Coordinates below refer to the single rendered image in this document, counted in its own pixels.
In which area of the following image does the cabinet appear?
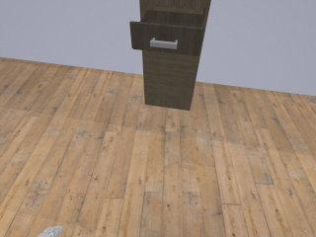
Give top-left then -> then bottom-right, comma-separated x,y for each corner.
139,0 -> 211,111

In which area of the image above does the drawer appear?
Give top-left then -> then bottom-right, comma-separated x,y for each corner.
129,10 -> 204,56

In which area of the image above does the handle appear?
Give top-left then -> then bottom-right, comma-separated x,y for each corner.
150,38 -> 178,49

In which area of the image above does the left robot hand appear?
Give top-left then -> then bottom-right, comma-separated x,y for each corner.
37,225 -> 63,237

